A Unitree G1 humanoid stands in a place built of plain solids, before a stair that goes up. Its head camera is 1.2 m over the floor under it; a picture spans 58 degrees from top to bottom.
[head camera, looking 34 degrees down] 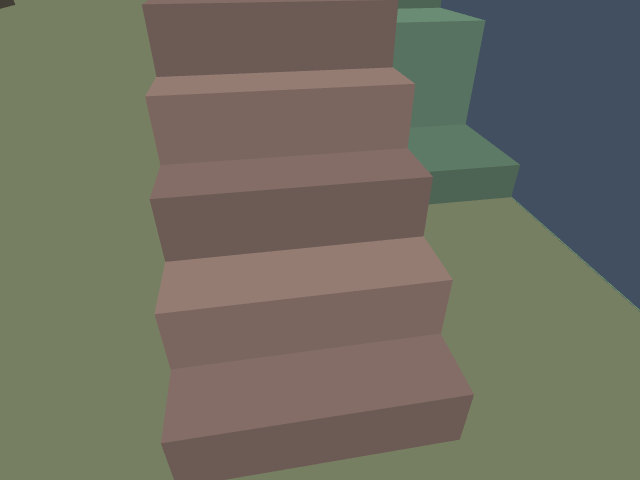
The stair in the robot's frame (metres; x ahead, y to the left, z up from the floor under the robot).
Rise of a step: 0.21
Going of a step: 0.23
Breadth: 0.81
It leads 10 degrees to the left of straight ahead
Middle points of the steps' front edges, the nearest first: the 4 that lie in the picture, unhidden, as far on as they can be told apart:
0.66 -0.01 0.21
0.88 0.02 0.43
1.10 0.06 0.64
1.32 0.10 0.85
